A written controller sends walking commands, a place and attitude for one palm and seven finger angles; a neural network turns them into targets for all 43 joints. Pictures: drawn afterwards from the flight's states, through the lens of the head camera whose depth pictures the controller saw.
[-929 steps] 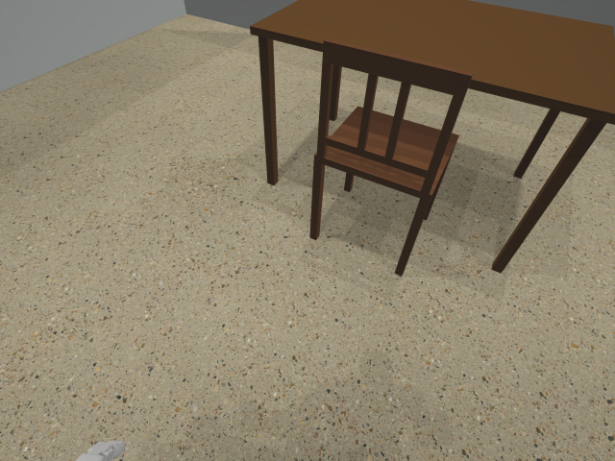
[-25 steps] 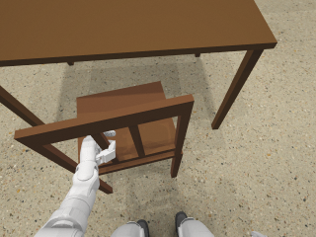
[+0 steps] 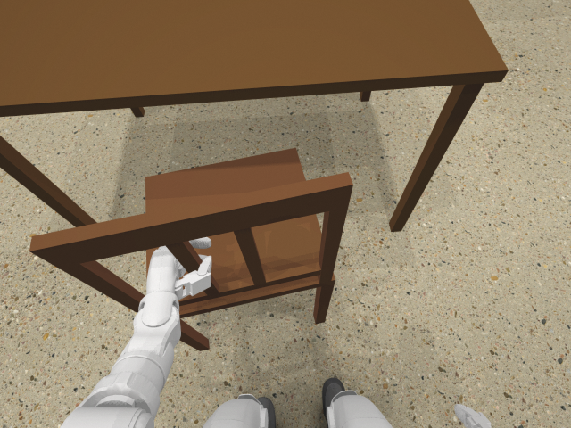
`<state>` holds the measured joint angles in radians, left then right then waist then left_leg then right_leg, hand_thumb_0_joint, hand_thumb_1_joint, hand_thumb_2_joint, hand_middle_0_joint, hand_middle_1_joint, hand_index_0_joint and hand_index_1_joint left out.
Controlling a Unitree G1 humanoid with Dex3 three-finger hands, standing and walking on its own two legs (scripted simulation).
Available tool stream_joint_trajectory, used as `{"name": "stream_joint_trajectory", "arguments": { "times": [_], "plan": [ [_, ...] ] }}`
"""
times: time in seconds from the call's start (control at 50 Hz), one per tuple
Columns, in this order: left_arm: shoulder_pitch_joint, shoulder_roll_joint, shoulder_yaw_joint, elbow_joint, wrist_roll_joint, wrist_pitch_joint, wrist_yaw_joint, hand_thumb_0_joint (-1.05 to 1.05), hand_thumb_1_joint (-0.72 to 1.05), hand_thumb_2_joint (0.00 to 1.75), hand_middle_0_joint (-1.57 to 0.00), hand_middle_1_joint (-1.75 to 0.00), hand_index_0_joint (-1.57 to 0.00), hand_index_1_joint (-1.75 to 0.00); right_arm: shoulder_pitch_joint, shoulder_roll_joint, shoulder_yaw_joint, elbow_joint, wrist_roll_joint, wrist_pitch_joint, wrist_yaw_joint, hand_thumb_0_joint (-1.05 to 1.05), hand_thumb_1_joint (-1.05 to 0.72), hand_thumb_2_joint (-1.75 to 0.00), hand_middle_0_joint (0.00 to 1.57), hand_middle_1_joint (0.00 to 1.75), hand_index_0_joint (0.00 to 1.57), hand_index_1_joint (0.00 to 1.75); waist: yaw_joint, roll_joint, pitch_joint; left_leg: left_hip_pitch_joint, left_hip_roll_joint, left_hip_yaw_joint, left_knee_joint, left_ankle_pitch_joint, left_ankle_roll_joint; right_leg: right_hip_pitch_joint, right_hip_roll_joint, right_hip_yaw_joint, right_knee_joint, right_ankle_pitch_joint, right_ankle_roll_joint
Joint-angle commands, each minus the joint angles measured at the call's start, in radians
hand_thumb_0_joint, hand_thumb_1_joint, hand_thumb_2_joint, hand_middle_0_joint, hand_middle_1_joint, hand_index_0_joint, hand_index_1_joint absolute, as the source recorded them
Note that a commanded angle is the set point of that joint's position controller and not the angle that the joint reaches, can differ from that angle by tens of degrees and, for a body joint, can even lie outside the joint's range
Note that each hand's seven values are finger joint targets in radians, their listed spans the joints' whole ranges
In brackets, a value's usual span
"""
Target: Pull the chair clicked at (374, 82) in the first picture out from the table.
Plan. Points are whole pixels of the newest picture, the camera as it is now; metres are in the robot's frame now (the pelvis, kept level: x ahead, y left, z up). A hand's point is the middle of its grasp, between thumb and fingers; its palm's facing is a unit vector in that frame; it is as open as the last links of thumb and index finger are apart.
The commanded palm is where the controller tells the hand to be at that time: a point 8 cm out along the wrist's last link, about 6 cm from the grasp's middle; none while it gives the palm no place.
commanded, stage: step backward, pulling the chair out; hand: left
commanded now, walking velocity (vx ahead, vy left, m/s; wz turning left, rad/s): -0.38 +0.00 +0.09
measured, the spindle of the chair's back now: (196, 268) +0.36 +0.17 -0.11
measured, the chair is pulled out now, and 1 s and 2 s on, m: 0.14 0.27 0.48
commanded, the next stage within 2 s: stop walking, hand still on the chair in 1.96 s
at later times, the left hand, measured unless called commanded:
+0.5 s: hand (200, 290) +0.31 +0.14 -0.07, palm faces +0.08 -0.97 -0.21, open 5.6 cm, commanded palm +0.28 +0.19 -0.06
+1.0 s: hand (184, 361) +0.21 +0.16 -0.07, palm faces +0.09 -0.98 -0.20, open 5.6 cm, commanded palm +0.19 +0.20 -0.06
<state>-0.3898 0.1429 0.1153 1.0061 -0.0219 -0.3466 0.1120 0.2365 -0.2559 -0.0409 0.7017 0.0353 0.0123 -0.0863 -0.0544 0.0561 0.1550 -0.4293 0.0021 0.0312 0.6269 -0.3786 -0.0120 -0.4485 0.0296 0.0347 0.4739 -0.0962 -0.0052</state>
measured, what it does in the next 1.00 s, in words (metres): walks backwards: right foot, then left foot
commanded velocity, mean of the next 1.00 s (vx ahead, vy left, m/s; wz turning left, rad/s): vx -0.38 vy -0.05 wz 0.13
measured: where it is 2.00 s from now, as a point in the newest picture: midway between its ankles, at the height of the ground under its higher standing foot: outside the picture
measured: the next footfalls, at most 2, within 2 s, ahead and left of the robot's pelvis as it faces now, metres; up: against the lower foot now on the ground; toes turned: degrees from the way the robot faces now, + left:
right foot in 0.32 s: +0.00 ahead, -0.14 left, +0.00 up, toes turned -1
left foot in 0.60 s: -0.02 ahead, +0.12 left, +0.00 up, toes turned -4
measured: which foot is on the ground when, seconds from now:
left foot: down 0.00-0.44, up 0.46-0.58, down 0.60-1.00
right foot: down 0.00-0.12, up 0.14-0.30, down 0.32-0.68, up 0.70-0.96, down 0.98-1.00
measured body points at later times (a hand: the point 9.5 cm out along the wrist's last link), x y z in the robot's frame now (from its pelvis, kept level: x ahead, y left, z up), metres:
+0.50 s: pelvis -0.04 -0.01 +0.00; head +0.08 -0.03 +0.43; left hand +0.30 +0.20 -0.06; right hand +0.06 -0.26 -0.14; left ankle +0.00 +0.11 -0.72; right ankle -0.04 -0.14 -0.73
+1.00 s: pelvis -0.13 -0.02 +0.00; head -0.02 -0.03 +0.43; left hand +0.20 +0.21 -0.05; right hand -0.01 -0.23 -0.14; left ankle -0.06 +0.12 -0.73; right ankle -0.12 -0.16 -0.73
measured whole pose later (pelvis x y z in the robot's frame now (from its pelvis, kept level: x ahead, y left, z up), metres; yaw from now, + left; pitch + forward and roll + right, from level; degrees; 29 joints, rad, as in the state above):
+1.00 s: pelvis -0.13 -0.02 +0.00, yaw -1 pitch +2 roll -3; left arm -0.37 0.21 0.12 0.84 -0.03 -0.21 0.04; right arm 0.16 -0.15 0.01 0.69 -0.01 0.01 -0.05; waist 0.01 0.07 0.23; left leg -0.42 0.08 -0.10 0.57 -0.19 -0.04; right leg -0.25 0.04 0.00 0.42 -0.17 0.01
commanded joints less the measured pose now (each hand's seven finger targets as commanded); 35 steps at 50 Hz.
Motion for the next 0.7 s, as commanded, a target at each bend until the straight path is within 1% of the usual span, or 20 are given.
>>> {"name": "stream_joint_trajectory", "arguments": {
  "times": [0.0, 0.06, 0.1, 0.14, 0.18, 0.22, 0.26, 0.3, 0.32, 0.34, 0.38, 0.42, 0.46, 0.52, 0.56, 0.58, 0.62, 0.64, 0.66, 0.68],
  "plan": [
    [-0.233, 0.275, 0.025, -0.174, 0.045, -0.013, 0.014, 0.00, 0.90, 0.90, -0.50, -1.45, -0.50, -1.45, 0.087, -0.131, -0.045, -0.073, 0.001, -0.025, -0.016, 0.00, -0.90, -0.90, 0.20, 0.30, 0.20, 0.30, -0.003, -0.131, -0.448, 0.155, 0.056, -0.102, -0.078, 0.126, 0.005, 0.253, -0.235, 0.154, -0.053, 0.303, -0.049],
    [-0.204, 0.219, -0.018, -0.226, 0.037, -0.017, 0.002, 0.00, 0.90, 0.90, -0.50, -1.45, -0.50, -1.45, 0.060, -0.135, -0.043, -0.113, 0.000, -0.014, -0.019, 0.00, -0.90, -0.90, 0.20, 0.30, 0.20, 0.30, 0.010, -0.002, -0.419, 0.177, 0.177, -0.196, -0.232, 0.347, 0.062, 0.197, -0.086, 0.033, 0.043, 0.073, 0.008],
    [-0.195, 0.209, -0.019, -0.259, 0.032, -0.013, -0.006, 0.00, 0.90, 0.90, -0.50, -1.45, -0.50, -1.45, 0.040, -0.131, -0.038, -0.136, -0.010, -0.002, -0.014, 0.00, -0.90, -0.90, 0.20, 0.30, 0.20, 0.30, 0.022, 0.107, -0.391, 0.134, 0.268, -0.286, -0.345, 0.214, 0.117, 0.180, -0.034, 0.007, 0.161, -0.163, 0.007],
    [-0.208, 0.172, -0.040, -0.297, 0.035, 0.004, -0.009, 0.00, 0.90, 0.90, -0.50, -1.45, -0.50, -1.45, 0.003, -0.104, -0.027, -0.149, -0.031, 0.003, -0.007, 0.00, -0.90, -0.90, 0.20, 0.30, 0.20, 0.30, 0.034, 0.245, -0.369, 0.135, 0.335, -0.333, -0.366, 0.254, 0.144, 0.129, -0.032, 0.000, 0.325, -0.295, -0.012],
    [-0.213, 0.160, -0.042, -0.295, 0.032, 0.016, -0.010, 0.00, 0.90, 0.90, -0.50, -1.45, -0.50, -1.45, 0.022, -0.092, -0.026, -0.132, -0.039, -0.006, 0.003, 0.00, -0.90, -0.90, 0.20, 0.30, 0.20, 0.30, 0.036, 0.191, -0.352, 0.233, 0.338, -0.281, -0.267, 0.509, 0.160, 0.093, -0.039, 0.004, 0.279, -0.329, -0.016],
    [-0.213, 0.153, -0.041, -0.277, 0.033, 0.020, -0.012, 0.00, 0.90, 0.90, -0.50, -1.45, -0.50, -1.45, 0.065, -0.097, -0.033, -0.104, -0.036, -0.018, 0.010, 0.00, -0.90, -0.90, 0.20, 0.30, 0.20, 0.30, 0.025, 0.100, -0.379, 0.362, 0.328, -0.249, -0.162, 0.724, 0.141, 0.100, -0.038, -0.012, 0.098, -0.246, -0.012],
    [-0.230, 0.160, -0.043, -0.270, 0.045, 0.013, -0.022, 0.00, 0.90, 0.90, -0.50, -1.45, -0.50, -1.45, 0.082, -0.106, -0.042, -0.082, -0.037, -0.031, 0.013, 0.00, -0.90, -0.90, 0.20, 0.30, 0.20, 0.30, 0.015, 0.097, -0.400, 0.445, 0.307, -0.236, -0.119, 0.777, 0.120, 0.124, -0.034, -0.021, -0.044, -0.133, -0.011],
    [-0.216, 0.218, -0.005, -0.259, 0.061, 0.011, -0.025, 0.00, 0.90, 0.90, -0.50, -1.45, -0.50, -1.45, 0.085, -0.114, -0.042, -0.073, -0.043, -0.029, 0.013, 0.00, -0.90, -0.90, 0.20, 0.30, 0.20, 0.30, 0.017, 0.110, -0.412, 0.403, 0.264, -0.202, -0.076, 0.744, 0.092, 0.203, -0.058, 0.002, -0.118, 0.107, -0.018],
    [-0.211, 0.199, -0.021, -0.256, 0.060, 0.010, -0.028, 0.00, 0.90, 0.90, -0.50, -1.45, -0.50, -1.45, 0.071, -0.106, -0.041, -0.074, -0.037, -0.026, 0.013, 0.00, -0.90, -0.90, 0.20, 0.30, 0.20, 0.30, 0.015, 0.099, -0.426, 0.384, 0.237, -0.159, -0.058, 0.733, 0.072, 0.240, -0.090, 0.018, -0.118, 0.261, -0.024],
    [-0.224, 0.214, -0.010, -0.254, 0.061, 0.008, -0.025, 0.00, 0.90, 0.90, -0.50, -1.45, -0.50, -1.45, 0.052, -0.103, -0.037, -0.077, -0.037, -0.022, 0.011, 0.00, -0.90, -0.90, 0.20, 0.30, 0.20, 0.30, 0.015, 0.096, -0.416, 0.353, 0.209, -0.117, -0.047, 0.695, 0.049, 0.255, -0.125, 0.024, -0.103, 0.360, -0.028],
    [-0.204, 0.270, 0.042, -0.266, 0.049, 0.000, -0.016, 0.00, 0.90, 0.90, -0.50, -1.45, -0.50, -1.45, 0.070, -0.109, -0.057, -0.079, -0.027, -0.010, 0.003, 0.00, -0.90, -0.90, 0.20, 0.30, 0.20, 0.30, 0.003, -0.048, -0.511, 0.277, 0.147, -0.044, 0.003, 0.532, 0.013, 0.411, -0.188, 0.084, -0.043, 0.678, -0.028],
    [-0.161, 0.291, 0.063, -0.268, 0.045, 0.007, -0.012, 0.00, 0.90, 0.90, -0.50, -1.45, -0.50, -1.45, 0.013, -0.097, -0.044, -0.112, -0.018, -0.001, -0.008, 0.00, -0.90, -0.90, 0.20, 0.30, 0.20, 0.30, 0.025, -0.106, -0.488, 0.085, 0.072, -0.041, 0.102, 0.080, -0.007, 0.493, -0.288, 0.151, -0.007, 0.865, -0.054],
    [-0.150, 0.289, 0.061, -0.294, 0.044, 0.025, -0.012, 0.00, 0.90, 0.90, -0.50, -1.45, -0.50, -1.45, -0.045, -0.091, -0.027, -0.135, -0.017, 0.005, -0.010, 0.00, -0.90, -0.90, 0.20, 0.30, 0.20, 0.30, 0.041, -0.128, -0.431, 0.000, 0.049, -0.104, 0.186, -0.054, -0.001, 0.444, -0.329, 0.154, -0.016, 0.746, -0.059],
    [-0.062, 0.269, 0.063, -0.311, 0.030, 0.064, -0.012, 0.00, 0.90, 0.90, -0.50, -1.45, -0.50, -1.45, -0.065, -0.106, -0.014, -0.127, -0.016, -0.004, -0.022, 0.00, -0.90, -0.90, 0.20, 0.30, 0.20, 0.30, 0.047, -0.122, -0.431, -0.010, 0.065, -0.149, 0.078, -0.012, -0.012, 0.495, -0.335, 0.125, 0.038, 0.736, -0.116],
    [-0.056, 0.238, 0.038, -0.340, 0.016, 0.071, -0.019, 0.00, 0.90, 0.90, -0.50, -1.45, -0.50, -1.45, -0.050, -0.116, -0.015, -0.130, -0.014, -0.009, -0.032, 0.00, -0.90, -0.90, 0.20, 0.30, 0.20, 0.30, 0.032, -0.157, -0.431, 0.063, 0.085, -0.137, -0.080, 0.185, -0.001, 0.488, -0.273, 0.076, 0.087, 0.701, -0.074],
    [-0.051, 0.225, 0.024, -0.361, 0.013, 0.071, -0.023, 0.00, 0.90, 0.90, -0.50, -1.45, -0.50, -1.45, -0.040, -0.121, -0.020, -0.135, -0.016, -0.007, -0.035, 0.00, -0.90, -0.90, 0.20, 0.30, 0.20, 0.30, 0.024, -0.155, -0.435, 0.135, 0.114, -0.146, -0.133, 0.408, 0.015, 0.446, -0.221, 0.036, 0.103, 0.638, -0.038],
    [-0.041, 0.180, -0.005, -0.400, 0.009, 0.076, -0.034, 0.00, 0.90, 0.90, -0.50, -1.45, -0.50, -1.45, -0.004, -0.139, -0.037, -0.142, -0.022, 0.007, -0.019, 0.00, -0.90, -0.90, 0.20, 0.30, 0.20, 0.30, 0.023, -0.008, -0.448, 0.324, 0.221, -0.243, -0.175, 0.908, 0.084, 0.292, -0.085, -0.023, 0.135, 0.321, 0.029],
    [-0.050, 0.167, -0.020, -0.472, 0.015, 0.079, -0.043, 0.00, 0.90, 0.90, -0.50, -1.45, -0.50, -1.45, -0.006, -0.118, -0.031, -0.155, -0.031, 0.005, -0.003, 0.00, -0.90, -0.90, 0.20, 0.30, 0.20, 0.30, 0.026, 0.110, -0.472, 0.448, 0.269, -0.320, -0.148, 1.144, 0.116, 0.175, -0.055, -0.020, 0.180, 0.082, 0.026],
    [-0.055, 0.144, -0.037, -0.504, 0.021, 0.083, -0.050, 0.00, 0.90, 0.90, -0.50, -1.45, -0.50, -1.45, -0.002, -0.103, -0.027, -0.150, -0.049, 0.002, 0.017, 0.00, -0.90, -0.90, 0.20, 0.30, 0.20, 0.30, 0.027, 0.218, -0.490, 0.560, 0.307, -0.363, -0.150, 1.304, 0.136, 0.064, -0.041, -0.020, 0.223, -0.196, 0.018],
    [-0.052, 0.140, -0.041, -0.504, 0.031, 0.096, -0.053, 0.00, 0.90, 0.90, -0.50, -1.45, -0.50, -1.45, -0.015, -0.096, -0.027, -0.147, -0.066, 0.005, 0.033, 0.00, -0.90, -0.90, 0.20, 0.30, 0.20, 0.30, 0.033, 0.261, -0.460, 0.549, 0.330, -0.363, -0.173, 1.244, 0.142, 0.010, -0.032, -0.015, 0.288, -0.388, 0.007]
  ]
}}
